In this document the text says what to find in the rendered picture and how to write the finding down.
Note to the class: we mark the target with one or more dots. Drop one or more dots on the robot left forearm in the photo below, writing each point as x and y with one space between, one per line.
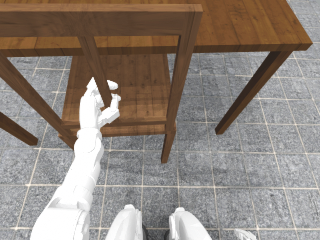
79 183

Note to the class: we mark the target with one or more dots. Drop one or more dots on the left robot hand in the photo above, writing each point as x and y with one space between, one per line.
91 103

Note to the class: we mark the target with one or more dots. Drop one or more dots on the table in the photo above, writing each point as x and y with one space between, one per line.
226 26

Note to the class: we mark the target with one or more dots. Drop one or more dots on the robot shin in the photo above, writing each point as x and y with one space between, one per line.
140 237
177 210

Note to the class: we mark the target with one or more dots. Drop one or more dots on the left robot shin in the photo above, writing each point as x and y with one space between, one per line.
140 237

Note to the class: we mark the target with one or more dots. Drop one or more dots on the right robot shin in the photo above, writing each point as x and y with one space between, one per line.
177 210

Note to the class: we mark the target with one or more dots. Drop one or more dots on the right robot hand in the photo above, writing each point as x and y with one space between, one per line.
244 235

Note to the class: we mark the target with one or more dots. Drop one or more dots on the left robot upper arm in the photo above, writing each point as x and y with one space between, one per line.
62 224

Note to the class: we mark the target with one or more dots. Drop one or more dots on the chair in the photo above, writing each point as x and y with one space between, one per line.
149 99

